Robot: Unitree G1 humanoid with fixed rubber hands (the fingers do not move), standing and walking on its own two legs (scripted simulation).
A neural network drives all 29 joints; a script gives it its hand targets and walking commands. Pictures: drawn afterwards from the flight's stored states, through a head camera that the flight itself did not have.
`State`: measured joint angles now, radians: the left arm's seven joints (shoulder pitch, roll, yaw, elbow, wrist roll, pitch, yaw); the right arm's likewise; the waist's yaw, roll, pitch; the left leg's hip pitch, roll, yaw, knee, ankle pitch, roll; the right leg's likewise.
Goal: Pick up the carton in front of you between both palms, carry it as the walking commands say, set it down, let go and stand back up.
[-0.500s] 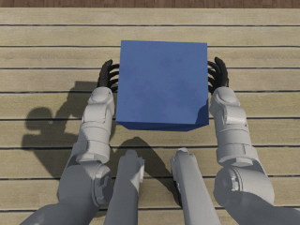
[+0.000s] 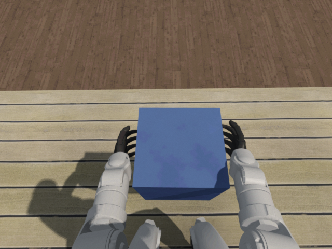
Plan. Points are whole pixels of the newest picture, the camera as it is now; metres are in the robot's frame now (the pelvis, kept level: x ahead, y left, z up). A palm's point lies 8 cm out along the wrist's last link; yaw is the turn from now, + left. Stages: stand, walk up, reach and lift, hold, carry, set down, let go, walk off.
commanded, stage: reach and lift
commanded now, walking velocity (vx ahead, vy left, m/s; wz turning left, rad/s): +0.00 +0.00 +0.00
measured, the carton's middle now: (178, 159) +0.35 -0.01 -0.11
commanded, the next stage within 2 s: hold in 1.46 s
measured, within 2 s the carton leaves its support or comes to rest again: neither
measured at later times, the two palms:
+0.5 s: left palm (106, 147) +0.31 +0.14 +0.09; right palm (259, 136) +0.32 -0.16 +0.10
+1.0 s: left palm (103, 143) +0.31 +0.14 +0.10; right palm (262, 135) +0.31 -0.16 +0.12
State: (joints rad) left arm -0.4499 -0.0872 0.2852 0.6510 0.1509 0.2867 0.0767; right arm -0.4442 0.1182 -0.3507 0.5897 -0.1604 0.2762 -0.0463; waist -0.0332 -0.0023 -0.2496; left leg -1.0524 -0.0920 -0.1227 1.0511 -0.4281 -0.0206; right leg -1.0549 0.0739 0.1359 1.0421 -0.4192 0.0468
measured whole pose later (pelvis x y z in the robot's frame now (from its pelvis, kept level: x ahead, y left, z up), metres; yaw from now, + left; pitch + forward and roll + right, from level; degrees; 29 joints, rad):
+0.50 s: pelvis +0.04 -0.01 +0.08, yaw +0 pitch +1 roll +0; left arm -0.18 -0.14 0.20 0.39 0.20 0.56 0.06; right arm -0.21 0.14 -0.23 0.38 -0.22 0.54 -0.02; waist -0.02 -0.01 -0.13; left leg -0.23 -0.05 -0.15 0.46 -0.25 -0.01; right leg -0.24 0.04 0.14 0.46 -0.24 0.02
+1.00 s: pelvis +0.02 -0.01 +0.08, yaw +0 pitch -3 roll +0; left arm -0.31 -0.16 0.29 0.41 0.29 0.64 0.00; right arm -0.32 0.17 -0.31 0.39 -0.31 0.61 0.01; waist -0.02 -0.01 -0.03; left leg -0.16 -0.05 -0.15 0.44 -0.22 -0.01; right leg -0.16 0.04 0.13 0.43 -0.21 0.02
